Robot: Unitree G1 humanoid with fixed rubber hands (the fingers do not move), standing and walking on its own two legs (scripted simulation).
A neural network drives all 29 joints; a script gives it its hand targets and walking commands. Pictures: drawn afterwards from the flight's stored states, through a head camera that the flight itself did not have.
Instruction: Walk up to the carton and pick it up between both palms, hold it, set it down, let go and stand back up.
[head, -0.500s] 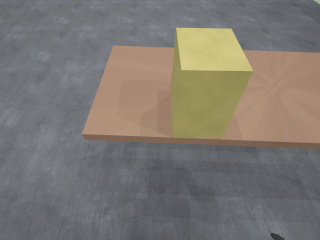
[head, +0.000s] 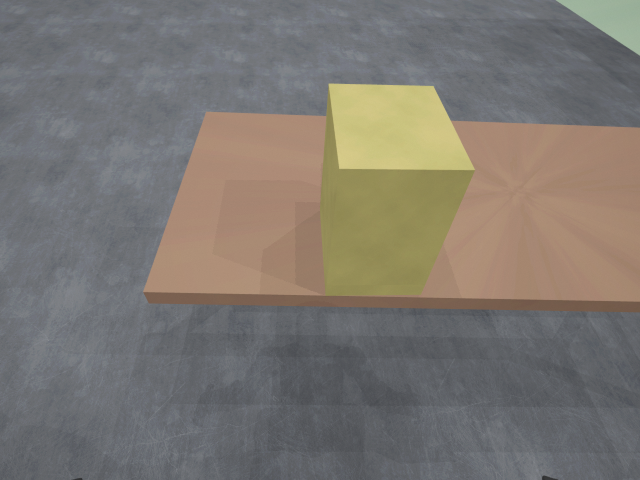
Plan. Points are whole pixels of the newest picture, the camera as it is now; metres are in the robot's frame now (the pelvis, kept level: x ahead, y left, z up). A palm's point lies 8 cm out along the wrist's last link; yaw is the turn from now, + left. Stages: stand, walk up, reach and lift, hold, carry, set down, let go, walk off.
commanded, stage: walk up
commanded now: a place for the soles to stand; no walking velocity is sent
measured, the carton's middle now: (377, 195) +0.52 -0.10 +0.05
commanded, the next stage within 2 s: none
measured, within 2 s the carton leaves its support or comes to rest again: neither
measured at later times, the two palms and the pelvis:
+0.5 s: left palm out of the picture +0.14 +0.20 -0.10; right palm out of the picture +0.12 -0.44 -0.13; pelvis +0.08 -0.12 -0.01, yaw -2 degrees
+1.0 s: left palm (128, 467) +0.17 +0.25 -0.12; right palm (579, 428) +0.22 -0.38 -0.12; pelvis +0.09 -0.07 -0.02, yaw -1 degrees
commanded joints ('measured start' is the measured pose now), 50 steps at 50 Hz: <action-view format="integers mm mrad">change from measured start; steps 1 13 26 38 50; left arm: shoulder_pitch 14 134 85 85 47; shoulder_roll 156 358 232 156 147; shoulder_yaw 71 123 61 21 -9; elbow -124 -133 -184 -141 -78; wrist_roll -4 -9 -44 -58 -48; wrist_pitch -5 -37 -80 -67 -79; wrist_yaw -32 33 92 101 91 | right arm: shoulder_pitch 63 130 102 -38 -131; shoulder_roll -301 -291 -214 -232 -241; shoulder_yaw -81 -44 -43 -34 -26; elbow -76 -120 -167 -217 -176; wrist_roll -10 15 -2 5 12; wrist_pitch -26 49 104 85 75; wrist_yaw -34 -12 29 27 37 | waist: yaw -13 43 11 18 15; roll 108 -182 -108 148 88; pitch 25 58 -18 -60 -58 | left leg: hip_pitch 139 -398 -181 -93 -120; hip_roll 266 8 23 145 196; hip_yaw -236 -98 -8 -133 -208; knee -151 729 401 135 -10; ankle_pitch -112 -354 -143 476 106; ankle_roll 188 26 14 155 169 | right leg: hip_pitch -269 66 66 92 138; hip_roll -80 -355 -286 -7 -20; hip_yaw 121 603 166 -43 -23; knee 133 -574 -281 -71 -138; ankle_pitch -3 -485 575 106 99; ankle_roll -3 -199 -183 -11 -7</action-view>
